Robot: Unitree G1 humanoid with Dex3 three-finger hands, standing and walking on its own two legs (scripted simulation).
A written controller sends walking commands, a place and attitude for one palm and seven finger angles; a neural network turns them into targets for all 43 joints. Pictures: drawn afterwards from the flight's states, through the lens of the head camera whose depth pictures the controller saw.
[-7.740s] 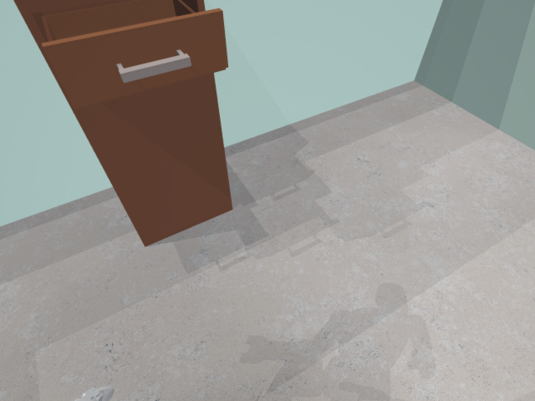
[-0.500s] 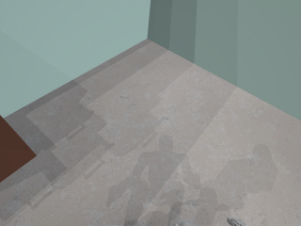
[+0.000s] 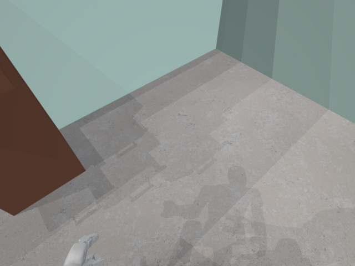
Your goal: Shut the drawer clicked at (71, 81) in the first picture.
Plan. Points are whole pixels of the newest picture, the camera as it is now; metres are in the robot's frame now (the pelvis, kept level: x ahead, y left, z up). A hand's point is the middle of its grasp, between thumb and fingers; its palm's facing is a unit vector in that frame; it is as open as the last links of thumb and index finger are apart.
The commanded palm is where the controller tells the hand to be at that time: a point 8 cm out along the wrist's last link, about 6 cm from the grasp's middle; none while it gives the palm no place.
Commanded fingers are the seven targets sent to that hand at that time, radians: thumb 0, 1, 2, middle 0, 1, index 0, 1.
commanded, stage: turn to face it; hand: left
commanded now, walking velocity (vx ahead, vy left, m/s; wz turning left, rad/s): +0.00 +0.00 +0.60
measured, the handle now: out of the picture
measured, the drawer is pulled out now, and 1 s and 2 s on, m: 0.19 0.19 0.19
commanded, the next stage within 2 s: take the last steps up to it in 1.00 s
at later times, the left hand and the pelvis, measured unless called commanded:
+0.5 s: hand out of the picture -0.07 +0.21 -0.18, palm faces +0.38 -0.89 -0.26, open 7.4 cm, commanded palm none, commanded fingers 0.00 0.90 0.90 -0.20 -0.30 -0.20 -0.30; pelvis -0.03 +0.00 -0.01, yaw +21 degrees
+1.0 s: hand out of the picture -0.03 +0.21 -0.15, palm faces +0.53 -0.80 -0.29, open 7.4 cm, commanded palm none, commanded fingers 0.00 0.90 0.90 -0.20 -0.30 -0.20 -0.30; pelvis -0.02 -0.02 -0.01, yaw +32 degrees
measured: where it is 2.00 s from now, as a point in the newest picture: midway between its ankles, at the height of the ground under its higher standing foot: outside the picture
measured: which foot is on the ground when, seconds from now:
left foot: down 0.00-0.04, up 0.06-0.48, down 0.50-0.98, up 1.00-1.00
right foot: up 0.00-0.02, down 0.04-0.50, up 0.52-0.94, down 0.96-1.00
